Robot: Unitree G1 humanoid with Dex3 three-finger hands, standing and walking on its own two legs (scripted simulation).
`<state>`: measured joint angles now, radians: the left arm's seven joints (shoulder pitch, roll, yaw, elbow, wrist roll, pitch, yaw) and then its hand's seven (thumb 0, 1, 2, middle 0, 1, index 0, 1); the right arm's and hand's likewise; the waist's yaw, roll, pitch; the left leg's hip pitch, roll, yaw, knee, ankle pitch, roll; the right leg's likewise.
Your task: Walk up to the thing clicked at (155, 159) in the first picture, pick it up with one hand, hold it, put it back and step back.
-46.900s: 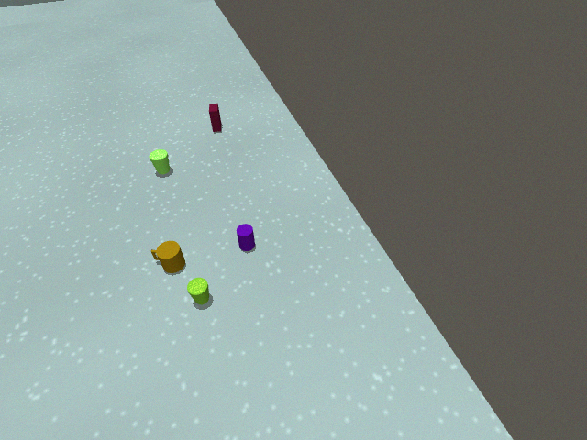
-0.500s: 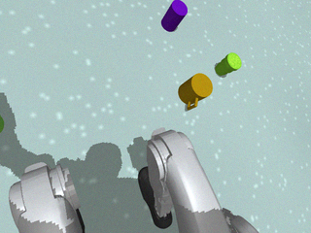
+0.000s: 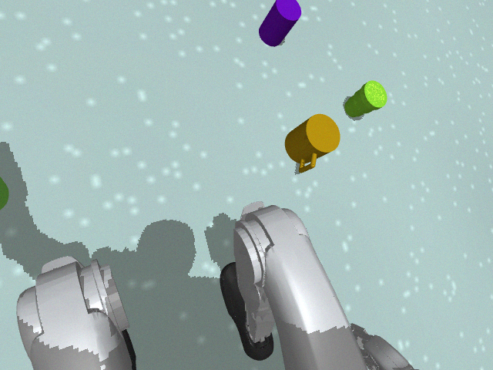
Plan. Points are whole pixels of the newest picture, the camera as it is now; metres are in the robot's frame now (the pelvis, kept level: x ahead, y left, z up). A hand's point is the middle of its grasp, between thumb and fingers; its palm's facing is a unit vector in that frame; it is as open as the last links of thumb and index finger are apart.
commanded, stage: withdraw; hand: left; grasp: from above
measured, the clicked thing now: out of the picture +0.44 +0.32 -0.25
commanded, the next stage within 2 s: home in 1.02 s
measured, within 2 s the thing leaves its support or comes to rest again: neither
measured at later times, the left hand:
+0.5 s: hand out of the picture +0.44 +0.35 -0.07, palm faces -0.33 -0.05 -0.94, open 14.2 cm
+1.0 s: hand out of the picture +0.41 +0.33 -0.10, palm faces -0.47 -0.07 -0.88, open 14.2 cm
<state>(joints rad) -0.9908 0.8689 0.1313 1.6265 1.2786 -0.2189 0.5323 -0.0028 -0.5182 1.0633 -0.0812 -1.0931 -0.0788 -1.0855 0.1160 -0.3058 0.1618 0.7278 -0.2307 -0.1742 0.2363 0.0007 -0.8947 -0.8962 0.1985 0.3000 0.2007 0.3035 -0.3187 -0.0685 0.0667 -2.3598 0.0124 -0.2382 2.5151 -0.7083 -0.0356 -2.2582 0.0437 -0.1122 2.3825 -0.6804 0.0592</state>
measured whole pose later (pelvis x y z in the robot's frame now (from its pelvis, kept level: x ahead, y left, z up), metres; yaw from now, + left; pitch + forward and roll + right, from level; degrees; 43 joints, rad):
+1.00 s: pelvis -0.02 +0.00 +0.05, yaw +5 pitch +33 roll -8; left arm -1.00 0.74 0.00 1.47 1.28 -0.24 0.33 0.00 -0.57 1.04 -0.10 -1.03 -0.08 -1.04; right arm 0.15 -0.30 0.06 0.71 -0.12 -0.02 0.10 0.00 -0.92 -0.90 0.20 0.30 0.20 0.30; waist -0.25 -0.03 -0.07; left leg -2.26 0.00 -0.14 2.28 -0.61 -0.02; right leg -2.17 0.00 -0.05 2.21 -0.62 0.04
